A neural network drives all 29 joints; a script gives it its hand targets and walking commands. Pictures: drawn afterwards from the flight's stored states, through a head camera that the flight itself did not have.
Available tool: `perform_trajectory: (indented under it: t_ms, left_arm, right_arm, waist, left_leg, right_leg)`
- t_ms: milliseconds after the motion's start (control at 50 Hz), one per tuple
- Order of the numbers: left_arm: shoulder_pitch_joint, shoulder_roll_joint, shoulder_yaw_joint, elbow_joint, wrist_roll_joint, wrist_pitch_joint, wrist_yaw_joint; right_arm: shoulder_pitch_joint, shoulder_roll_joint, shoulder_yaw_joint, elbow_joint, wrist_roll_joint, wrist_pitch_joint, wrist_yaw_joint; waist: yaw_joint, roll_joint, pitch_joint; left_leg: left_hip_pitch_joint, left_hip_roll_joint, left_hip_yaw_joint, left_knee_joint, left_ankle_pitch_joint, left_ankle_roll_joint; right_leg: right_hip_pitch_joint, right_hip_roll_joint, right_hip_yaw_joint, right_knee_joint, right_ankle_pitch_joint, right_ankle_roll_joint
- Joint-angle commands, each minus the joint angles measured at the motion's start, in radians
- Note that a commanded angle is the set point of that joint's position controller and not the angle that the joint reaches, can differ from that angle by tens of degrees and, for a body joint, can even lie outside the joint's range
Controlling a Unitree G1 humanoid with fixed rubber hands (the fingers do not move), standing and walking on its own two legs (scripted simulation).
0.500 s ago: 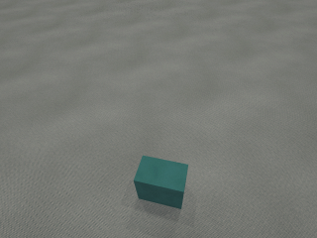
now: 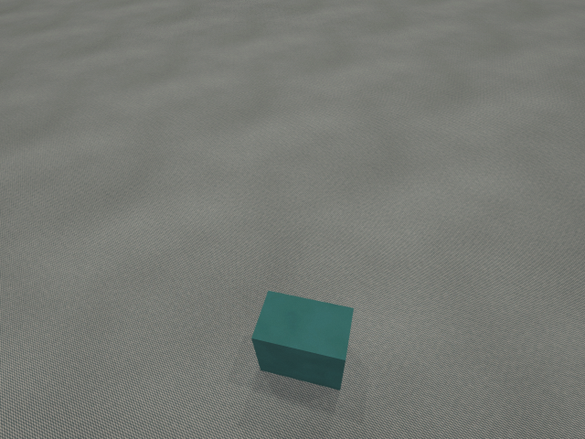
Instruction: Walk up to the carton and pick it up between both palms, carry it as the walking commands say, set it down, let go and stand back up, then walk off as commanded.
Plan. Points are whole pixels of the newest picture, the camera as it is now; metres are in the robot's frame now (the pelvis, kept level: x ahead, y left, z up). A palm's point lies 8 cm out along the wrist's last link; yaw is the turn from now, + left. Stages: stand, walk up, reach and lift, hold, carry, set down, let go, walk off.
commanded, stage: walk up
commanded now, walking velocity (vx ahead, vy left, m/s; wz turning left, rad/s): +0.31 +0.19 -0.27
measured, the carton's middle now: (304, 340) +0.57 +0.04 -0.66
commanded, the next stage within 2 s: none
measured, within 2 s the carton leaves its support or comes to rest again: neither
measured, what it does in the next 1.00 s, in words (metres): walks ahead: left foot, then right foot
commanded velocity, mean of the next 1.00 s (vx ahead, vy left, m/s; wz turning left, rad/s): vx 0.16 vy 0.03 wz -0.09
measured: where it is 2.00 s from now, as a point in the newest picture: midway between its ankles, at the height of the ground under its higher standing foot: outside the picture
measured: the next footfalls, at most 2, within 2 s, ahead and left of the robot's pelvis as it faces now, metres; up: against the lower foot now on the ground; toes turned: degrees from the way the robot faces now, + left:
left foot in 0.22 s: +0.15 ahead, +0.22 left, +0.00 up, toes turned +5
right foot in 0.74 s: +0.31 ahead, -0.01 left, +0.00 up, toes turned -13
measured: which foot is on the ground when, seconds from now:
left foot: up 0.00-0.20, down 0.22-0.78, up 0.80-1.00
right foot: down 0.00-0.22, up 0.24-0.72, down 0.74-1.00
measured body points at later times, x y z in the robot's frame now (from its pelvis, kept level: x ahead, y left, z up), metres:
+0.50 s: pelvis +0.14 +0.13 +0.00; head +0.17 +0.17 +0.45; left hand +0.24 +0.36 -0.17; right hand +0.02 -0.08 -0.13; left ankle +0.11 +0.22 -0.75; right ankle +0.14 -0.01 -0.66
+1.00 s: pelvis +0.25 +0.09 -0.01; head +0.26 +0.07 +0.44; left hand +0.29 +0.32 -0.16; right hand +0.27 -0.14 -0.17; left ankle +0.24 +0.22 -0.73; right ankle +0.27 +0.00 -0.75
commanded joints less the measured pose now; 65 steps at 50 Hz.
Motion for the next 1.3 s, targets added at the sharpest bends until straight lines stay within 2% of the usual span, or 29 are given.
perform_trajectory:
  t_ms: [0, 120, 180, 200, 220, 240, 260, 300, 320, 400, 460, 580, 620, 660, 720, 760, 780, 800, 840, 900, 1000, 1060, 1080, 1100, 1120, 1140, 1160, 1200, 1280]
  left_arm:
    - [-0.007, 0.124, 0.029, -0.06, 0.007, -0.021, -0.004]
    - [-0.06, 0.201, 0.064, -0.089, 0.017, -0.007, -0.002]
    - [-0.113, 0.156, 0.053, -0.114, 0.012, -0.005, -0.009]
    - [-0.088, 0.07, 0.032, -0.119, 0.02, -0.007, -0.013]
    - [-0.083, -0.044, 0.009, -0.139, 0.039, -0.008, -0.016]
    - [-0.089, 0.002, 0.018, -0.16, 0.03, -0.005, -0.013]
    - [-0.13, 0.075, 0.035, -0.165, 0.026, -0.001, -0.018]
    - [-0.118, 0.074, 0.056, -0.136, 0.01, -0.008, -0.043]
    - [-0.071, 0.032, 0.046, -0.112, 0.008, -0.004, -0.051]
    - [-0.081, 0.006, 0.023, -0.085, 0.006, 0.033, -0.061]
    - [-0.171, 0.016, 0.009, -0.118, 0.003, 0.044, -0.07]
    - [-0.355, 0.001, -0.023, -0.164, -0.004, 0.025, -0.063]
    - [-0.357, -0.027, -0.042, -0.165, -0.022, 0.013, -0.049]
    - [-0.324, -0.025, -0.059, -0.152, -0.032, -0.001, -0.028]
    - [-0.184, 0.001, -0.062, -0.118, -0.029, -0.013, -0.009]
    - [-0.01, 0.097, -0.036, -0.061, -0.014, -0.026, 0.006]
    - [0.05, 0.107, -0.044, -0.045, -0.011, -0.023, 0.006]
    - [0.012, 0.088, -0.043, -0.046, -0.009, -0.019, 0.013]
    - [-0.16, 0.033, -0.065, -0.089, -0.019, -0.015, 0.026]
    - [-0.208, 0.009, -0.088, -0.074, -0.022, -0.014, 0.035]
    - [-0.253, 0.093, -0.072, -0.077, -0.025, 0.013, 0.029]
    - [-0.265, 0.141, -0.047, -0.075, -0.03, 0.065, 0.034]
    - [-0.276, 0.122, -0.046, -0.105, -0.027, 0.08, 0.026]
    - [-0.258, 0.077, -0.047, -0.123, -0.021, 0.099, 0.024]
    - [-0.266, 0.076, -0.043, -0.145, -0.021, 0.122, 0.015]
    - [-0.293, 0.084, -0.04, -0.166, -0.009, 0.131, 0.001]
    - [-0.296, 0.075, -0.034, -0.176, 0.007, 0.128, -0.009]
    - [-0.211, 0.07, -0.021, -0.169, 0.009, 0.123, -0.025]
    - [-0.137, 0.055, -0.025, -0.166, -0.013, 0.1, -0.035]
  right_arm:
    - [-0.028, -0.006, 0.007, -0.069, 0.023, -0.003, 0.006]
    - [0.019, -0.018, 0.008, -0.103, 0.043, -0.009, 0.009]
    - [0.221, -0.035, -0.021, -0.025, 0.048, -0.02, -0.005]
    - [0.317, -0.081, -0.035, 0.01, 0.042, -0.037, -0.015]
    - [0.38, -0.166, -0.039, 0.02, 0.04, -0.051, -0.024]
    - [0.328, -0.223, -0.046, 0.02, 0.026, -0.043, -0.031]
    - [0.248, -0.154, -0.027, 0.003, 0.031, -0.049, -0.022]
    - [0.134, -0.042, 0.008, -0.017, 0.045, -0.078, -0.022]
    - [0.136, -0.025, 0.011, -0.016, 0.049, -0.092, -0.027]
    - [0.275, 0.013, 0.028, 0.058, 0.046, -0.117, -0.026]
    - [0.334, -0.015, 0.03, 0.082, 0.039, -0.116, -0.033]
    - [0.39, 0.011, 0.052, 0.11, 0.024, -0.11, -0.046]
    - [0.35, 0.024, 0.055, 0.112, 0.033, -0.096, -0.06]
    - [0.369, -0.025, 0.034, 0.12, 0.042, -0.081, -0.065]
    - [0.345, -0.022, 0.028, 0.116, 0.079, -0.07, -0.064]
    - [0.316, 0.051, 0.05, 0.072, 0.088, -0.082, -0.059]
    - [0.356, 0.113, 0.063, 0.09, 0.102, -0.068, -0.063]
    - [0.364, 0.092, 0.049, 0.113, 0.089, -0.042, -0.071]
    - [0.285, 0.074, 0.051, 0.076, 0.067, -0.029, -0.063]
    - [0.241, 0.086, 0.049, 0.057, 0.053, -0.001, -0.063]
    - [0.183, 0.037, 0.029, 0.006, 0.058, 0.032, -0.091]
    - [0.172, -0.021, 0.017, -0.049, 0.048, 0.023, -0.095]
    - [0.203, -0.105, 0.0, -0.052, 0.034, 0.025, -0.105]
    - [0.209, -0.175, -0.016, -0.066, 0.033, 0.03, -0.11]
    - [0.196, -0.202, -0.035, -0.069, 0.021, 0.04, -0.116]
    - [0.19, -0.163, -0.036, -0.053, 0.016, 0.04, -0.119]
    - [0.16, -0.13, -0.028, -0.045, 0.019, 0.035, -0.115]
    - [0.004, -0.098, -0.034, -0.091, 0.034, 0.033, -0.106]
    - [-0.079, -0.082, -0.034, -0.14, 0.036, 0.022, -0.064]
  waist:
    - [-0.009, -0.201, 0.099]
    - [-0.024, -0.267, 0.112]
    - [-0.124, -0.157, 0.076]
    - [-0.156, 0.043, 0.047]
    - [-0.164, 0.29, 0.033]
    - [-0.123, 0.327, 0.042]
    - [-0.112, 0.246, 0.117]
    - [-0.025, 0.024, 0.173]
    - [-0.007, -0.005, 0.14]
    - [-0.03, 0.097, 0.079]
    - [-0.066, 0.166, 0.067]
    - [-0.124, 0.197, 0.091]
    - [-0.097, 0.208, 0.122]
    - [-0.109, 0.23, 0.113]
    - [-0.04, 0.15, 0.015]
    - [0.0, -0.048, -0.166]
    - [0.019, -0.174, -0.276]
    - [0.007, -0.177, -0.283]
    - [-0.044, -0.177, -0.147]
    - [-0.097, -0.178, -0.017]
    - [-0.102, -0.169, 0.022]
    - [-0.135, -0.2, 0.025]
    - [-0.141, -0.025, 0.043]
    - [-0.153, 0.204, 0.068]
    - [-0.156, 0.316, 0.113]
    - [-0.128, 0.243, 0.134]
    - [-0.105, 0.13, 0.117]
    - [-0.034, 0.172, 0.101]
    - [-0.018, 0.255, 0.007]
  left_leg:
    - [-0.086, 0.023, 0.008, -0.125, 0.006, -0.017]
    - [0.147, 0.02, 0.051, -0.396, 0.05, -0.004]
    - [0.454, -0.014, 0.101, -0.505, 0.073, 0.006]
    - [0.522, 0.064, -0.009, -0.651, -0.119, 0.004]
    - [0.531, 0.306, -0.311, -0.801, -0.414, 0.019]
    - [0.445, 0.383, -0.473, -0.898, -0.582, 0.1]
    - [0.296, 0.377, -0.536, -0.969, -0.672, 0.117]
    - [0.27, 0.267, -0.294, -0.899, -0.276, 0.095]
    - [0.347, 0.232, -0.172, -0.845, -0.012, 0.079]
    - [0.374, 0.217, -0.036, -0.725, 0.61, 0.05]
    - [0.41, 0.219, 0.004, -0.701, 0.728, 0.062]
    - [0.471, 0.199, 0.001, -0.706, 0.66, 0.122]
    - [0.455, 0.145, 0.056, -0.624, 1.022, 0.117]
    - [0.487, 0.131, 0.047, -0.574, 1.134, 0.143]
    - [0.42, 0.114, 0.051, -0.417, 0.888, 0.122]
    - [0.14, 0.047, 0.074, -0.219, 0.227, 0.062]
    - [0.096, -0.029, 0.028, -0.069, -0.353, 0.059]
    - [0.143, -0.019, -0.029, -0.055, -0.394, 0.059]
    - [0.121, 0.004, -0.034, -0.072, -0.368, 0.053]
    - [0.231, -0.003, -0.025, -0.216, -0.251, 0.057]
    - [0.234, -0.001, 0.027, -0.297, -0.064, 0.034]
    - [0.323, 0.075, 0.021, -0.408, 0.211, 0.051]
    - [0.369, 0.216, -0.132, -0.515, 0.351, 0.08]
    - [0.273, 0.442, -0.371, -0.667, 0.5, 0.195]
    - [0.1, 0.536, -0.435, -0.721, 0.5, 0.315]
    - [0.068, 0.507, -0.413, -0.722, 0.494, 0.313]
    - [0.055, 0.415, -0.287, -0.702, 0.371, 0.247]
    - [0.075, 0.26, -0.103, -0.67, 0.264, 0.135]
    - [0.114, 0.143, 0.016, -0.655, 0.113, 0.113]
  right_leg:
    - [-0.044, -0.271, 0.277, -0.217, -0.307, -0.096]
    - [-0.145, -0.258, 0.209, -0.161, -0.269, -0.058]
    - [-0.299, -0.155, 0.137, 0.011, -0.393, -0.002]
    - [-0.35, -0.046, 0.041, 0.267, -0.407, 0.023]
    - [-0.461, 0.032, -0.01, 0.58, -0.481, 0.058]
    - [-0.521, 0.007, 0.023, 0.747, -0.418, 0.039]
    - [-0.517, -0.023, 0.064, 0.837, -0.336, 0.028]
    - [-0.46, -0.089, 0.06, 0.807, -0.159, 0.026]
    - [-0.45, -0.102, 0.034, 0.779, -0.111, 0.03]
    - [-0.427, -0.072, -0.025, 0.809, -0.032, 0.058]
    - [-0.474, -0.078, -0.051, 0.781, 0.001, 0.07]
    - [-0.453, -0.064, -0.1, 0.519, 0.018, 0.068]
    - [-0.351, -0.008, -0.139, 0.386, -0.055, 0.059]
    - [-0.294, 0.037, -0.192, 0.27, -0.061, 0.051]
    - [0.01, 0.014, -0.181, 0.027, 0.264, 0.028]
    - [0.439, -0.249, 0.015, 0.17, 0.987, -0.055]
    - [0.526, -0.403, 0.147, 0.193, 1.328, -0.202]
    - [0.434, -0.422, 0.167, 0.148, 1.246, -0.247]
    - [0.276, -0.335, 0.086, 0.067, 0.919, -0.192]
    - [0.021, -0.239, 0.014, -0.012, 0.72, -0.129]
    - [-0.049, -0.258, 0.013, 0.025, 0.657, -0.119]
    - [-0.179, -0.132, -0.099, 0.12, 0.229, -0.048]
    - [-0.312, -0.063, -0.16, 0.279, -0.004, 0.014]
    - [-0.378, -0.003, -0.16, 0.558, -0.4, 0.052]
    - [-0.308, -0.018, -0.074, 0.771, -0.456, 0.052]
    - [-0.318, -0.02, 0.03, 0.878, -0.391, 0.057]
    - [-0.322, -0.013, 0.108, 0.927, -0.3, 0.058]
    - [-0.34, 0.011, 0.062, 0.953, -0.191, 0.085]
    - [-0.222, 0.013, -0.055, 0.704, -0.18, 0.124]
